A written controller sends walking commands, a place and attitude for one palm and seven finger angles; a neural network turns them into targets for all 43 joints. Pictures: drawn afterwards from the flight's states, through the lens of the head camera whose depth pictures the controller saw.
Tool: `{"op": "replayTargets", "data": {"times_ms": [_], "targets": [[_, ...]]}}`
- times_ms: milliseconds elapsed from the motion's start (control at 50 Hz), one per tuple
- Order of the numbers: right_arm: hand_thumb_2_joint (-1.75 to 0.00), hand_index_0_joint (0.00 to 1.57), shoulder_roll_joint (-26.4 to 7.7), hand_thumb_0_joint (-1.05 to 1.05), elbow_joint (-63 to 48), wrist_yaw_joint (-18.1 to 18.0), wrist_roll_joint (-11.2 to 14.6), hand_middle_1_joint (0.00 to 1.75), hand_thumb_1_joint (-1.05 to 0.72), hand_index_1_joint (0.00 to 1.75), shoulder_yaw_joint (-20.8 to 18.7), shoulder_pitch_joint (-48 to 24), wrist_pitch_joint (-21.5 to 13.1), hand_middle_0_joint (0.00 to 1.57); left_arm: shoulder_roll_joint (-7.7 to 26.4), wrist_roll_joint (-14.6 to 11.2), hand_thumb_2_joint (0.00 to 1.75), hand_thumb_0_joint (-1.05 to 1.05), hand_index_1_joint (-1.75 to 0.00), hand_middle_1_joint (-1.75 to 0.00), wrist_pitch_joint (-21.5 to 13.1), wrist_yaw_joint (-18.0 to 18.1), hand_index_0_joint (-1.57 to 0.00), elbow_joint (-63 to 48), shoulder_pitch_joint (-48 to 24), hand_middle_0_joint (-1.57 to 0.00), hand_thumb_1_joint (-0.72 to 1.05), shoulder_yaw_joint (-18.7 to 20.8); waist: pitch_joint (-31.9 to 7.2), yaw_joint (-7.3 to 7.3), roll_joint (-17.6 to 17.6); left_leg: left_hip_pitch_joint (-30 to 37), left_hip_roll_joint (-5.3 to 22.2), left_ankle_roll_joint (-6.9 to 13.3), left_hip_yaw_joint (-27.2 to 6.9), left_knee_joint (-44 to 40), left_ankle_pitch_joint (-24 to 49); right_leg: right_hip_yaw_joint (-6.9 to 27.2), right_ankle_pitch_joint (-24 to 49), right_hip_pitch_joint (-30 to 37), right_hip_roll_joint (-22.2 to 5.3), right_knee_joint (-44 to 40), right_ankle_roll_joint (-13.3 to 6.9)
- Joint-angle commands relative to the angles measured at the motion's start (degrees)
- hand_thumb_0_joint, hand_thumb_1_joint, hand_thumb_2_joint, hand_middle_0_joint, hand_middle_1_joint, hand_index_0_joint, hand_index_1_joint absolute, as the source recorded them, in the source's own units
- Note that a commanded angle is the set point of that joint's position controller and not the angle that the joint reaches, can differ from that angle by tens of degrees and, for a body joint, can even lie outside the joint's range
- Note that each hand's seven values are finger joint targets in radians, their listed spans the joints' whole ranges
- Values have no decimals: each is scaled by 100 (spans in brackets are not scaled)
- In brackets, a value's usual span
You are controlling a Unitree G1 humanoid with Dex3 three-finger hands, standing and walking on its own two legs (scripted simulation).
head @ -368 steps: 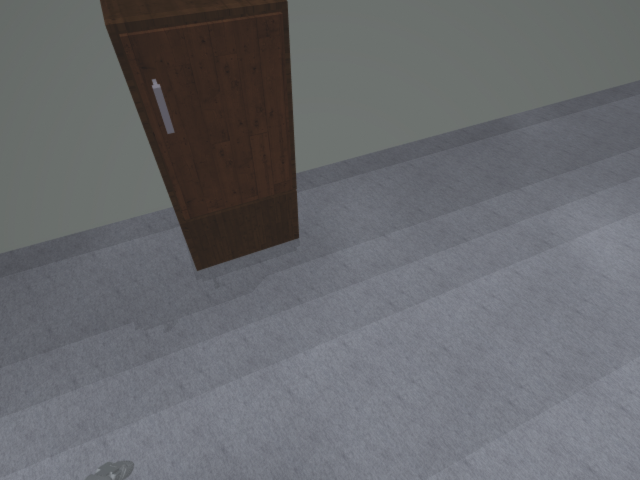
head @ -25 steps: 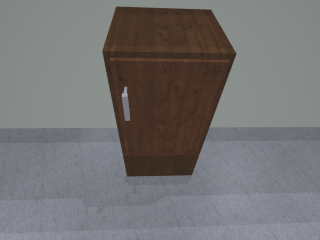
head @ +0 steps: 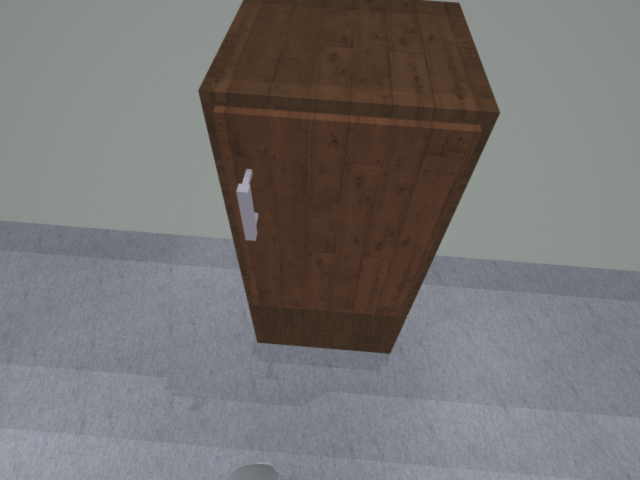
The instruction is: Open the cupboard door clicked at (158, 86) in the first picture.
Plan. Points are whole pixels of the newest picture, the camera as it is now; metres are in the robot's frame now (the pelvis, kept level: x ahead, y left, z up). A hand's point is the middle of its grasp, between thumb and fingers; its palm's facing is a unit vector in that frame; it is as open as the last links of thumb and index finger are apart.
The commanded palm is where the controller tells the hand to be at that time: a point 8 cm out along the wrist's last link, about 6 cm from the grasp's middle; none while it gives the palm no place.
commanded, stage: come to a stop and stand still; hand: left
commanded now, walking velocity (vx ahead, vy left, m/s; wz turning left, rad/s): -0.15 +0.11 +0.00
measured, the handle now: (249, 205) +0.54 +0.18 -0.04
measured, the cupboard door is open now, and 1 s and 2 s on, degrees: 0 0 0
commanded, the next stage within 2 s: look again from close up in 0.82 s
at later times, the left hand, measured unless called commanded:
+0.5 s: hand out of the picture +0.04 +0.16 -0.17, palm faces -0.01 -0.96 -0.27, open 7.4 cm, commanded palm none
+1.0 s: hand out of the picture +0.01 +0.12 -0.17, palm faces +0.00 -0.98 -0.19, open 7.4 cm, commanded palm none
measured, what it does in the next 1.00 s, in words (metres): steps on the spot: left foot, then right foot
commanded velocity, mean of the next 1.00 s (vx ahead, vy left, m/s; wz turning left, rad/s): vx -0.02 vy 0.01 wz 0.00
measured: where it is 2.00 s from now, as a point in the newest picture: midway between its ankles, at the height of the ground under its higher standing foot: outside the picture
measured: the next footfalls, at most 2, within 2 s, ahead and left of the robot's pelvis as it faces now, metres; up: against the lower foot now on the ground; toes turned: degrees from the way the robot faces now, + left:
left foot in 0.04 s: +0.09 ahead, +0.08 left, +0.00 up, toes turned +2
right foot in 0.34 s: +0.05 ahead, -0.18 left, +0.00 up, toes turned +1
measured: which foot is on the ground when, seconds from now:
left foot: up 0.00-0.02, down 0.04-1.00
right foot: down 0.00-0.08, up 0.10-0.32, down 0.34-1.00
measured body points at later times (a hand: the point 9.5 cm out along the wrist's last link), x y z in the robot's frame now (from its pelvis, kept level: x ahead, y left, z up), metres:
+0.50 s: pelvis -0.02 -0.03 -0.02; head -0.05 -0.04 +0.43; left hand +0.04 +0.21 -0.15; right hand +0.05 -0.27 -0.16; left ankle +0.05 +0.08 -0.73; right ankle +0.01 -0.18 -0.73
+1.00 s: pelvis -0.01 -0.05 +0.00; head -0.01 -0.06 +0.45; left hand +0.01 +0.17 -0.15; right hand -0.03 -0.28 -0.16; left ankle +0.05 +0.08 -0.73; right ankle +0.01 -0.18 -0.73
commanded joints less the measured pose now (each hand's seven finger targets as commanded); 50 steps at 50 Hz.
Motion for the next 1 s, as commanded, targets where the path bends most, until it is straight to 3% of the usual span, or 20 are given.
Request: {"op": "replayTargets", "data": {"times_ms": [0, 20, 40, 60, 80, 140, 240, 260, 280, 300, 320, 340, 360, 380, 400, 460, 500, 580, 720, 980], "targets": [[-90, 20, -414, 0, -184, -137, 10, 30, -90, 30, -99, 788, -94, 20, 1103, -112, 90, 0, -30, -30, -54, 119, -20, -313, 265, -20, 90, 263, -592, -445, -395, 1460, -154, 164, 98, -1298, 2125, 785, 6874, -71, -1392, 1016, 155], [-90, 20, -691, 0, -186, -161, 4, 30, -90, 30, -174, 1129, -110, 20, 1017, -138, 90, 0, -30, -30, -29, 125, -20, -405, 200, -20, 90, 259, -836, -616, -87, 2511, 609, 564, -604, -1169, 4410, 589, 5499, -938, -1113, 1673, 404], [-90, 20, -974, 0, -172, -189, 0, 30, -90, 30, -233, 1495, -109, 20, 739, -220, 90, 0, -30, -30, -10, 166, -20, -527, 184, -20, 90, 249, -1178, -671, 1024, 3245, 1805, 1426, -1822, -1232, 6856, 370, 1599, -1872, -602, 2919, 689], [-90, 20, -926, 0, -219, -185, 75, 30, -90, 30, -212, 1359, -83, 20, 629, -168, 90, 0, -30, -30, 23, 184, -20, -642, 88, -20, 90, 245, -977, -560, 1205, 2761, 2221, 1900, -1985, -1724, 7709, 736, -1449, -2041, -329, 3844, 661], [-90, 20, -840, 0, -320, -204, 75, 30, -90, 30, -157, 877, -107, 20, 730, -143, 90, 0, -30, -30, 118, 191, -20, -627, -25, -20, 90, 283, -708, -397, 966, 2035, 2159, 1853, -1822, -1949, 6562, 1079, -1462, -1856, -486, 3938, 560], [-90, 20, -618, 0, -634, -147, -37, 30, -90, 30, -119, -101, -101, 20, 476, -65, 90, 0, -30, -30, 302, 123, -20, -541, 37, -20, 90, 299, -87, 43, 656, 549, 1547, 1294, -1188, -2402, 4045, 864, -670, -1435, -698, 3427, 599], [-90, 20, -810, 0, -786, -24, -111, 30, -90, 30, -292, -71, 3, 20, 298, -2, 90, 0, -30, -30, 345, 61, -20, -621, 86, -20, 90, 286, -236, 22, 697, 59, 1273, 1067, -1194, -2678, 1023, 415, -119, -953, -601, 2322, 628], [-90, 20, -1139, 0, -877, -9, -11, 30, -90, 30, -365, -395, -84, 20, 752, -38, 90, 0, -30, -30, 161, 171, -20, -495, 244, -20, 90, 222, -512, 227, -477, 814, 1050, 594, -754, -1174, 1974, 928, 342, -1071, -854, 646, 544], [-90, 20, -609, 0, -1198, 138, -2, 30, -90, 30, -285, -188, -33, 20, 1036, 5, 90, 0, -30, -30, 97, 159, -20, -1003, -148, -20, 90, 275, -615, 55, -1230, 283, 238, 217, -405, -568, 72, 2003, -298, -1195, -1249, -299, 303], [-90, 20, -451, 0, -1247, 185, -51, 30, -90, 30, -244, -47, -5, 20, 1343, -2, 90, 0, -30, -30, -4, 136, -20, -1215, -486, -20, 90, 375, -369, -164, -975, 211, -90, 7, -255, -40, -204, 2822, 174, -1538, -1923, -550, -128], [-90, 20, -388, 0, -1201, 205, -102, 30, -90, 30, -211, -3, 21, 20, 1538, 2, 90, 0, -30, -30, -57, 111, -20, -1294, -729, -20, 90, 377, -491, -192, -180, 533, -48, -42, -238, 113, -367, 2629, 532, -1660, -2055, -509, -386], [-90, 20, -343, 0, -1152, 221, -104, 30, -90, 30, -264, 368, 10, 20, 1667, 56, 90, 0, -30, -30, -9, 76, -20, -1311, -1029, -20, 90, 362, -628, -528, 403, 1233, -217, -87, -72, -272, -22, 2035, 680, -1979, -1695, -80, -284], [-90, 20, -267, 0, -1101, 232, -51, 30, -90, 30, -234, 505, -16, 20, 1593, 43, 90, 0, -30, -30, 51, 48, -20, -1345, -1035, -20, 90, 311, -718, -516, 457, 1566, -300, -97, -79, -906, 77, 1630, -120, -2234, -1344, 198, -19], [-90, 20, -560, 0, -1070, 199, -33, 30, -90, 30, -268, 517, -16, 20, 1463, 5, 90, 0, -30, -30, 97, 43, -20, -1352, -1129, -20, 90, 308, -421, -496, -197, 1466, 31, 5, -448, -980, -96, 1420, -876, -2563, -944, 361, 205], [-90, 20, -779, 0, -1088, 167, -55, 30, -90, 30, -327, 562, 8, 20, 1291, -4, 90, 0, -30, -30, 168, 48, -20, -1396, -1269, -20, 90, 283, 56, -487, -255, 906, 326, 125, -889, -1349, -660, 1200, -1415, -2670, -724, 414, 308], [-90, 20, -1036, 0, -1134, 132, -113, 30, -90, 30, -330, 336, -16, 20, 1207, -13, 90, 0, -30, -30, 232, 29, -20, -1316, -891, -20, 90, 267, 776, -182, 578, -680, 757, 412, -1725, -2639, -1906, 739, -570, -1663, -359, 910, 447], [-90, 20, -994, 0, -1176, 129, -103, 30, -90, 30, -295, 204, -4, 20, 1223, -14, 90, 0, -30, -30, 185, -3, -20, -1184, -534, -20, 90, 271, 675, 1, 117, -790, 424, 286, -1299, -2270, -1747, 1090, -758, -1378, -472, 454, 351], [-90, 20, -672, 0, -911, 113, -114, 30, -90, 30, -208, 929, 16, 20, 1421, -65, 90, 0, -30, -30, 148, -27, -20, -1280, -946, -20, 90, 283, 241, -351, -261, 621, -6, 66, -616, -1331, -465, 1854, -1795, -2396, -978, -489, 122], [-90, 20, -731, 0, -647, 75, -97, 30, -90, 30, -153, 1136, -92, 20, 1283, -84, 90, 0, -30, -30, 121, -55, -20, -1130, -886, -20, 90, 271, 34, -255, 61, 440, 276, 131, -1042, -2038, -726, 1425, -1115, -1704, -696, -199, 247], [-90, 20, -625, 0, -230, 23, -78, 30, -90, 30, -102, 1186, -118, 20, 1039, -88, 90, 0, -30, -30, 72, -57, -20, -634, -645, -20, 90, 230, 266, -263, 132, 608, 283, 69, -1019, -2085, -360, 1517, -746, -1714, -718, -410, 228]]}}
